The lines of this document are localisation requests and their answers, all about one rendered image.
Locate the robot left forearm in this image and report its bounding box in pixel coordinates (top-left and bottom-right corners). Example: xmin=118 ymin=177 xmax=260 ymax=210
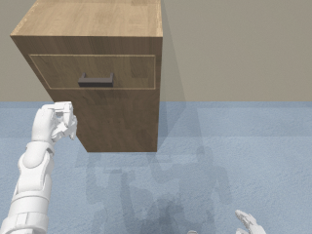
xmin=0 ymin=140 xmax=56 ymax=234

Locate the cabinet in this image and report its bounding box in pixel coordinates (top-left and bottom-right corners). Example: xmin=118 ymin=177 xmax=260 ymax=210
xmin=10 ymin=0 xmax=163 ymax=153

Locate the robot right hand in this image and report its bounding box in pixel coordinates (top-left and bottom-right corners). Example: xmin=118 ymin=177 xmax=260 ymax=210
xmin=235 ymin=210 xmax=266 ymax=234

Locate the handle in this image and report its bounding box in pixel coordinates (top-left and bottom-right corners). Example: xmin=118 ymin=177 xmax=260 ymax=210
xmin=78 ymin=72 xmax=114 ymax=88

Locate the drawer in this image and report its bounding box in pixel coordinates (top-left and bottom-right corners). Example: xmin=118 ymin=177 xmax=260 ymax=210
xmin=30 ymin=54 xmax=155 ymax=89

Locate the robot left hand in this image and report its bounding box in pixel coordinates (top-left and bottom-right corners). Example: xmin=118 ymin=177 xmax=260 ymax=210
xmin=31 ymin=101 xmax=78 ymax=147

